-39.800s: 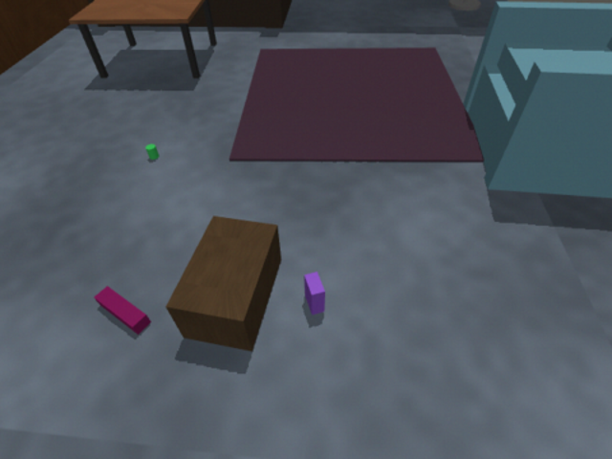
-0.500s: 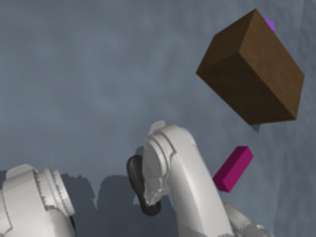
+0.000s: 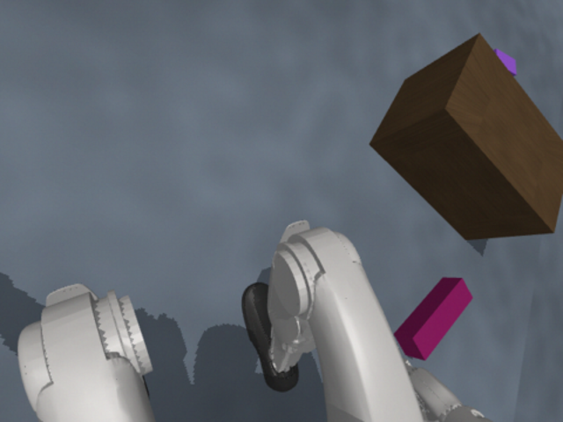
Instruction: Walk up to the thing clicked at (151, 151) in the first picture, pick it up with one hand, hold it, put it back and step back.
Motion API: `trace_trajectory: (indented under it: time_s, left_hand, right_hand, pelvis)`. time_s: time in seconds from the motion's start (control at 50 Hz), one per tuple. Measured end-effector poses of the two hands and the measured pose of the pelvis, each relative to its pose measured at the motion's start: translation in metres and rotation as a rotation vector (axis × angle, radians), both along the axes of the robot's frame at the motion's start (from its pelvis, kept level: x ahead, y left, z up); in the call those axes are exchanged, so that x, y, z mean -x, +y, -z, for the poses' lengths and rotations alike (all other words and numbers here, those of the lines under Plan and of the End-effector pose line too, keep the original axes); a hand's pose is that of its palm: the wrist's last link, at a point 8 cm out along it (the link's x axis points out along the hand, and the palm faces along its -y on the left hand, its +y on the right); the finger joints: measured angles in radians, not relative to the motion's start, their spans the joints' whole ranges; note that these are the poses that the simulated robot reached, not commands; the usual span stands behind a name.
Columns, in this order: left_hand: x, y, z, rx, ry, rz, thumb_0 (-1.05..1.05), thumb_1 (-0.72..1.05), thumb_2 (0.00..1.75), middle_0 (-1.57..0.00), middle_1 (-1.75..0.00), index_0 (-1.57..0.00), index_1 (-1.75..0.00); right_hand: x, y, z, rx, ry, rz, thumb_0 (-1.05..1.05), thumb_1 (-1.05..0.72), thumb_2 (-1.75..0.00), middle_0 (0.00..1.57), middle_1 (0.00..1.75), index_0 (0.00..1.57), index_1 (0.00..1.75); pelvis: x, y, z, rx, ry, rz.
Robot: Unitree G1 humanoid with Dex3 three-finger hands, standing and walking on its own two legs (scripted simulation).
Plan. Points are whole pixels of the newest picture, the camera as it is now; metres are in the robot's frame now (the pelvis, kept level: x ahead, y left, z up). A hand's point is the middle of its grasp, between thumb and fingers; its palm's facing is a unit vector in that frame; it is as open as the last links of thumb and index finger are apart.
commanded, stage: settle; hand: left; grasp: from above
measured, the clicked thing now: out of the picture +0.46 +0.40 -0.24
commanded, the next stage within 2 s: lift in 0.46 s
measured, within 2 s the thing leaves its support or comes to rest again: neither
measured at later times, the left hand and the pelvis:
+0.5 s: hand out of the picture +0.43 +0.40 -0.13, palm faces -0.46 -0.12 -0.88, open 7.2 cm; pelvis -0.01 +0.00 +0.02, yaw +4 degrees
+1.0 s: hand out of the picture +0.39 +0.39 -0.05, palm faces -0.47 -0.15 -0.87, open 7.1 cm; pelvis -0.01 +0.00 +0.07, yaw +7 degrees
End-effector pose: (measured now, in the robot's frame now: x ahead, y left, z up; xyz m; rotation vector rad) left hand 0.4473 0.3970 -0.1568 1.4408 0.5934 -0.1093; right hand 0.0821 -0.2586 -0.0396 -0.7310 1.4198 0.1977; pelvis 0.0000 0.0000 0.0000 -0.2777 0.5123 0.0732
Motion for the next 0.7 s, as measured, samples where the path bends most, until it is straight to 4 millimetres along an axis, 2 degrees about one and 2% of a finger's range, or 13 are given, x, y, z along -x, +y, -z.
trace_trajectory:
  time_s: [0.16, 0.36, 0.56, 0.7]
  left_hand:
    - [0.005, 0.010, -0.033, -0.018, 0.022, -0.002, -0.02, 0.36, 0.32, -0.70, -0.71, -0.86, -0.57]
    - [0.009, 0.007, -0.065, -0.004, 0.049, 0.037, -0.02, 0.35, 0.34, -0.70, -0.71, -0.86, -0.58]
    - [0.006, 0.006, -0.089, -0.008, 0.030, 0.049, -0.02, 0.34, 0.37, -0.69, -0.72, -0.84, -0.60]
    - [0.011, 0.004, -0.103, -0.004, 0.046, 0.035, -0.02, 0.35, 0.35, -0.69, -0.72, -0.84, -0.60]
  right_hand:
    - [-0.012, 0.000, 0.005, -0.027, -0.023, 0.044, 0.00, -0.90, -0.90, 0.20, 0.30, 0.21, 0.30]
    - [-0.020, -0.003, 0.006, -0.022, -0.045, 0.090, 0.00, -0.90, -0.90, 0.20, 0.30, 0.21, 0.30]
    - [-0.011, -0.008, 0.000, 0.006, -0.038, 0.130, 0.00, -0.90, -0.90, 0.20, 0.30, 0.21, 0.30]
    - [0.001, -0.010, -0.004, 0.004, -0.028, 0.173, 0.00, -0.90, -0.90, 0.20, 0.30, 0.21, 0.30]
  pelvis:
    - [0.000, 0.000, -0.008, -0.012, 0.038, -0.019]
    - [0.004, -0.001, -0.020, -0.027, 0.057, -0.037]
    - [0.007, -0.002, -0.027, -0.037, 0.067, -0.047]
    - [0.009, -0.003, -0.034, -0.048, 0.075, -0.050]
